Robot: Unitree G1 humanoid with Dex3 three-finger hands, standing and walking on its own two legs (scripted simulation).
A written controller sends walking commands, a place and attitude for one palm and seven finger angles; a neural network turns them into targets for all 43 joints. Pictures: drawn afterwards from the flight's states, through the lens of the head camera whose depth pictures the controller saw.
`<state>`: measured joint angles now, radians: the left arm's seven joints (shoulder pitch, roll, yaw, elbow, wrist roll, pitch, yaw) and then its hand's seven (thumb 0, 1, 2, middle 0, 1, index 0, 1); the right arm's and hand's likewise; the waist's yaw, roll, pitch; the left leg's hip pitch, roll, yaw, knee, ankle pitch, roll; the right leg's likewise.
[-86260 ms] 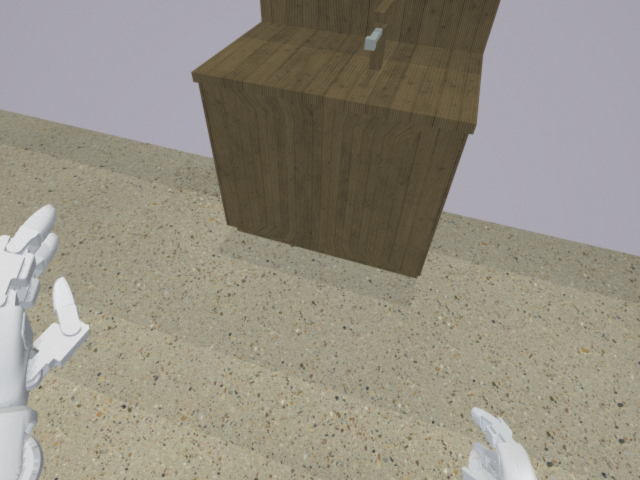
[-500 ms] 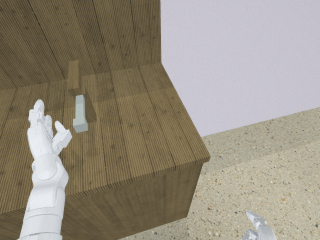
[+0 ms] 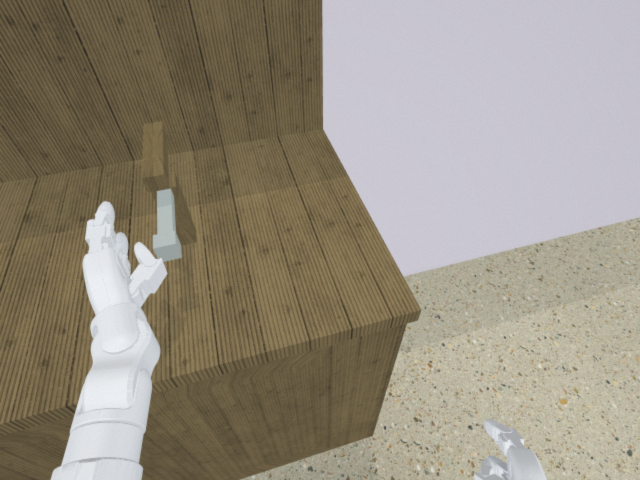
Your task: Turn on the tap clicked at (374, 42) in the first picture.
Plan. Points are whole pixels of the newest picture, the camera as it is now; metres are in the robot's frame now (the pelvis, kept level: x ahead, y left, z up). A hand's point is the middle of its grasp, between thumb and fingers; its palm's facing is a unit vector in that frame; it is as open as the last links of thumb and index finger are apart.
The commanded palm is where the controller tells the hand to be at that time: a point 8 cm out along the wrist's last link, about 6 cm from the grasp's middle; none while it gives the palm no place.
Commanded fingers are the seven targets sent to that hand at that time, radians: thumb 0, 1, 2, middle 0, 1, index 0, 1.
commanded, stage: push the lever round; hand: left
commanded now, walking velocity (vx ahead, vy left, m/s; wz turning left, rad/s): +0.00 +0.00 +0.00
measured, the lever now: (167, 246) +0.37 +0.23 +0.10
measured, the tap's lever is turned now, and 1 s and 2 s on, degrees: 0 23 50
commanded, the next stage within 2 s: none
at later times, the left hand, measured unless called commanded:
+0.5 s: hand (188, 259) +0.35 +0.20 +0.10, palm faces +0.56 -0.83 -0.06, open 7.7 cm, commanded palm +0.31 +0.23 +0.10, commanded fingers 0.00 0.90 0.90 -0.15 -0.15 -0.15 -0.15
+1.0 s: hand (211, 251) +0.37 +0.17 +0.10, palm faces +0.65 -0.76 -0.07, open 7.6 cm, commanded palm +0.32 +0.19 +0.10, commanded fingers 0.00 0.90 0.90 -0.15 -0.15 -0.15 -0.15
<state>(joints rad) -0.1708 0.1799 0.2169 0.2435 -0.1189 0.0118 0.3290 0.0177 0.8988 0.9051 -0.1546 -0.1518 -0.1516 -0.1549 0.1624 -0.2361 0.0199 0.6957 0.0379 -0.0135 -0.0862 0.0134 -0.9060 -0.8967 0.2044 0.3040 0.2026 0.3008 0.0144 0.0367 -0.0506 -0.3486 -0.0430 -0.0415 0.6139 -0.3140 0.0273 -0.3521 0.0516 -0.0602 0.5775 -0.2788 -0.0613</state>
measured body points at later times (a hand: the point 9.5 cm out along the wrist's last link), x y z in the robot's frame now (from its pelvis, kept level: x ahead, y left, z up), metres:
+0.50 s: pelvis +0.00 +0.00 +0.00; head +0.01 -0.02 +0.45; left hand +0.32 +0.24 +0.10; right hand +0.17 -0.24 -0.11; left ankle +0.00 +0.10 -0.73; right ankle +0.01 -0.08 -0.73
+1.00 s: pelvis +0.00 -0.02 +0.00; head +0.01 -0.03 +0.45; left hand +0.33 +0.21 +0.11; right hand +0.17 -0.25 -0.11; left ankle +0.00 +0.10 -0.73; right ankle +0.01 -0.08 -0.73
